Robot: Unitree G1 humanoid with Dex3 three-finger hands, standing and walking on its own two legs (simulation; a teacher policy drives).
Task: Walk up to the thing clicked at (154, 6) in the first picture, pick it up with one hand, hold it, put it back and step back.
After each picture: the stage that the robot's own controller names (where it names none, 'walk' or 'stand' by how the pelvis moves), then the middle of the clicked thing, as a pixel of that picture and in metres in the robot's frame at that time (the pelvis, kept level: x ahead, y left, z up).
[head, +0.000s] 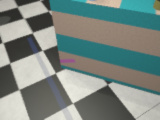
stand; out of the picture +0.86 -0.42 +0.05
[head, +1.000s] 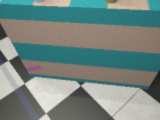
walk; out of the picture +0.84 -0.11 +0.09
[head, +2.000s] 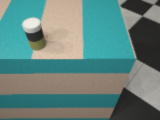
walk; (35, 34) +0.51 +0.24 +0.07
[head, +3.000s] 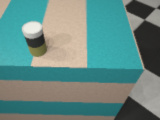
stand; (35, 39) +0.47 +0.19 +0.08
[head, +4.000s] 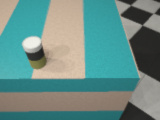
stand; (35, 53) +0.45 +0.20 +0.05
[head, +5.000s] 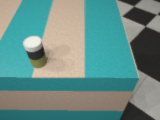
stand; (36, 52) +0.46 +0.21 +0.05
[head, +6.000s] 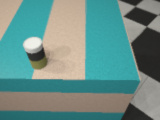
stand; (36, 53) +0.46 +0.20 +0.05
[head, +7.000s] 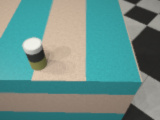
stand; (35, 54) +0.44 +0.20 +0.05
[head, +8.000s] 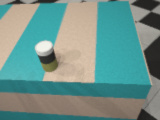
rise first; (47, 56) +0.45 +0.20 +0.05
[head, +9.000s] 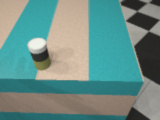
go down; (40, 54) +0.46 +0.18 +0.06
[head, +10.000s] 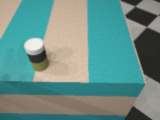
go down; (37, 55) +0.44 +0.18 +0.06
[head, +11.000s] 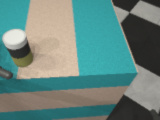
close in; (19, 49) +0.44 +0.20 +0.08
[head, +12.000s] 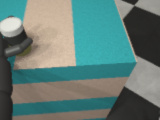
close; (16, 38) +0.47 +0.20 +0.10
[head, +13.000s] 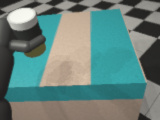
lift; (28, 34) +0.34 +0.15 +0.28
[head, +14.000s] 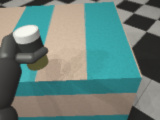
lift; (32, 48) +0.36 +0.16 +0.20
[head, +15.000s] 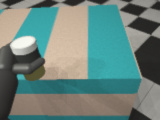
hold; (29, 59) +0.33 +0.18 +0.19
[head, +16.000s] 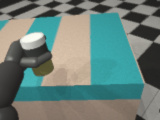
hold; (38, 54) +0.34 +0.15 +0.21
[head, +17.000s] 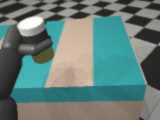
crouch; (37, 41) +0.33 +0.14 +0.27
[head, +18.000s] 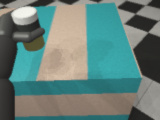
crouch; (29, 30) +0.41 +0.17 +0.24
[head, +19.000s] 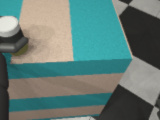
lower; (12, 37) +0.47 +0.20 +0.10
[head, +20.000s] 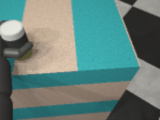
lower; (17, 41) +0.45 +0.20 +0.10
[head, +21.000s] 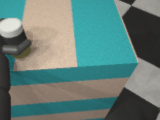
lower; (15, 39) +0.46 +0.20 +0.10
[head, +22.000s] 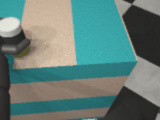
lower; (14, 38) +0.46 +0.20 +0.10
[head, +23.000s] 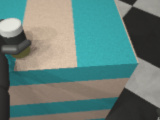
loosen; (15, 39) +0.46 +0.20 +0.10
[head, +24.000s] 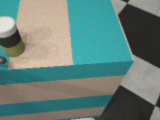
withdraw; (9, 38) +0.46 +0.21 +0.10
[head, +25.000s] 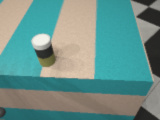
sink last; (44, 51) +0.45 +0.19 +0.07
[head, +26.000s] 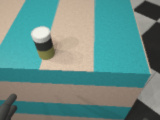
stand; (44, 44) +0.47 +0.19 +0.07
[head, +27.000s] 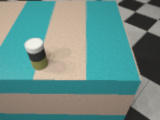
stand; (37, 54) +0.46 +0.20 +0.06
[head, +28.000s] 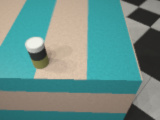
stand; (38, 53) +0.46 +0.20 +0.05
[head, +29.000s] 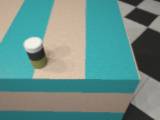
stand; (36, 53) +0.46 +0.21 +0.05
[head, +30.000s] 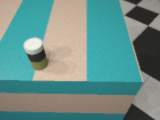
stand; (36, 54) +0.45 +0.20 +0.05
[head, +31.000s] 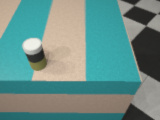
stand; (35, 55) +0.45 +0.20 +0.05
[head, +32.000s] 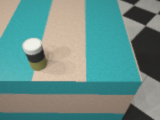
walk; (35, 55) +0.44 +0.20 +0.05
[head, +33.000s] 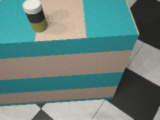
walk; (36, 16) +0.58 +0.21 +0.07
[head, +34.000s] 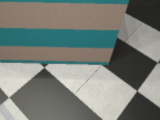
walk; out of the picture +0.90 +0.18 +0.08
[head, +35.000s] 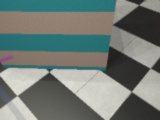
walk; out of the picture +1.11 +0.22 +0.07
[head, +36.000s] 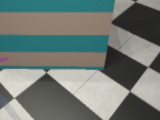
stand; out of the picture +1.08 +0.20 +0.05
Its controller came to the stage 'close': yes
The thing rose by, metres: 0.22
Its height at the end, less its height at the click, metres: +0.00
